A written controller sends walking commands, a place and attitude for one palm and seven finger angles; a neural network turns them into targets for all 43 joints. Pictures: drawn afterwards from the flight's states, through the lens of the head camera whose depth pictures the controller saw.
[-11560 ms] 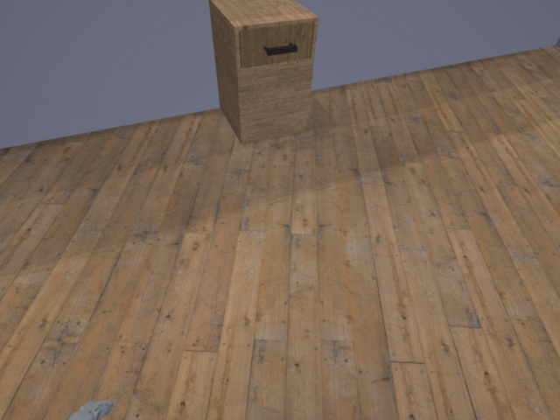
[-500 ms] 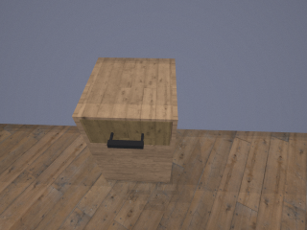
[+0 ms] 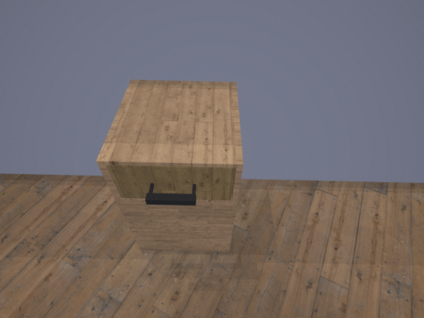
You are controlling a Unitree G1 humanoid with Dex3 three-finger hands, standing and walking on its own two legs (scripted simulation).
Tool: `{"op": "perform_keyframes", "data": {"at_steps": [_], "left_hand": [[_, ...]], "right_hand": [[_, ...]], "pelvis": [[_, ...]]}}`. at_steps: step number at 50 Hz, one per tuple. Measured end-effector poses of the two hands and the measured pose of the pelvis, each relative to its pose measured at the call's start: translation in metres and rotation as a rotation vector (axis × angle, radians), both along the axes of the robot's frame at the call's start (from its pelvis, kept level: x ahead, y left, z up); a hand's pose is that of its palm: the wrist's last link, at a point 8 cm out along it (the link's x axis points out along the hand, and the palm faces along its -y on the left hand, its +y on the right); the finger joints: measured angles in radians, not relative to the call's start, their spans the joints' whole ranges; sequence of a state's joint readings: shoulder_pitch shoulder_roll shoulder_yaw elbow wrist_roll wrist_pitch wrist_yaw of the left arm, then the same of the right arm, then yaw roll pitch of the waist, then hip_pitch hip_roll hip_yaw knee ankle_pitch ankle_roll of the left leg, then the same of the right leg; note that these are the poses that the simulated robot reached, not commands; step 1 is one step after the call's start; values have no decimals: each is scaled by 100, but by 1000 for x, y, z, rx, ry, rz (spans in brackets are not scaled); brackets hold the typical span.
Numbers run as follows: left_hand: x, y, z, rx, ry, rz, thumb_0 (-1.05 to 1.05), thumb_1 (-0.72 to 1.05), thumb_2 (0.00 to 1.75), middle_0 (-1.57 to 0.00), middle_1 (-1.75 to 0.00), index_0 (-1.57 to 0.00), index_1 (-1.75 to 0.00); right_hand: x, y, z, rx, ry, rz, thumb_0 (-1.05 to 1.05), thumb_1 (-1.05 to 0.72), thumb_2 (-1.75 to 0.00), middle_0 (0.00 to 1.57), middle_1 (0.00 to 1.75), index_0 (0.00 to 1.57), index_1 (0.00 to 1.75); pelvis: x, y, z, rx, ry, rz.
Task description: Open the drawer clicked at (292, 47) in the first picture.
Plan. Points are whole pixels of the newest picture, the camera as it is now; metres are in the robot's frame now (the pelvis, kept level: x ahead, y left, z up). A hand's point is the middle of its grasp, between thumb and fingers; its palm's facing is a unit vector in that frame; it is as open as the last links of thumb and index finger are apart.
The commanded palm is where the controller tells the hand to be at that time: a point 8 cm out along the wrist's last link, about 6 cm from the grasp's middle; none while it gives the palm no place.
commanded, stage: look again from close up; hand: left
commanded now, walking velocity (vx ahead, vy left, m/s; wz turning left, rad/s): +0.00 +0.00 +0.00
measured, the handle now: (172, 193) +0.51 +0.15 -0.21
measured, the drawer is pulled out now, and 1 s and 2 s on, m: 0.00 0.00 0.00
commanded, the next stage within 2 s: shuffle to correct the standing spot in 0.38 s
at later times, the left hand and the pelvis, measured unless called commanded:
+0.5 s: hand out of the picture +0.02 +0.19 -0.17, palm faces +0.01 -0.99 -0.17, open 7.4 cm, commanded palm none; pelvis +0.02 +0.02 +0.00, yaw +0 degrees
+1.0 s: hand out of the picture +0.02 +0.13 -0.17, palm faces +0.01 -0.97 -0.24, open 7.4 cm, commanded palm none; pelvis +0.00 -0.05 +0.00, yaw -1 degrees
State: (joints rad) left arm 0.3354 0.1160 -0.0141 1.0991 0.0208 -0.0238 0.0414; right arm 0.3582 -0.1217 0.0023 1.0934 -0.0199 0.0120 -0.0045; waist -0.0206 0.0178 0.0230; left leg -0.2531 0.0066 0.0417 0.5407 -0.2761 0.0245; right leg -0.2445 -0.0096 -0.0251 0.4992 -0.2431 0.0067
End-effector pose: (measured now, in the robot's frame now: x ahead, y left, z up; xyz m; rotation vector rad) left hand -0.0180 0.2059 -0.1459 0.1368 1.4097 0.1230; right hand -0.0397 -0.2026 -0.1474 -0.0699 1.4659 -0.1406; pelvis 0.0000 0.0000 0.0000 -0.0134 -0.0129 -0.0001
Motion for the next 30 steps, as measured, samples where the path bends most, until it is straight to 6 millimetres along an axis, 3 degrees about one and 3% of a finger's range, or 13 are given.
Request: {"op": "perform_keyframes", "data": {"at_steps": [7, 14, 30], "left_hand": [[27, 21, 0, 18, -68, -8, 1, 91, 90, -20, -30, -20, -29], [43, 34, 3, 29, -106, -7, 1, 92, 90, -19, -30, -20, -29], [21, 24, 0, -12, -5, 7, 1, 91, 90, -19, -30, -20, -29]], "right_hand": [[32, 9, -1, -16, -107, 21, 0, -91, -89, 20, 30, 20, 30], [49, 6, 3, -46, -137, 41, 2, -93, -89, 20, 30, 20, 30], [57, 3, 11, -68, -104, 46, 1, -91, -89, 20, 30, 20, 30]], "pelvis": [[10, 12, -2, 1, -6, -1], [16, 20, 0, 8, -14, -7], [22, 20, 4, 12, -16, -8]]}}
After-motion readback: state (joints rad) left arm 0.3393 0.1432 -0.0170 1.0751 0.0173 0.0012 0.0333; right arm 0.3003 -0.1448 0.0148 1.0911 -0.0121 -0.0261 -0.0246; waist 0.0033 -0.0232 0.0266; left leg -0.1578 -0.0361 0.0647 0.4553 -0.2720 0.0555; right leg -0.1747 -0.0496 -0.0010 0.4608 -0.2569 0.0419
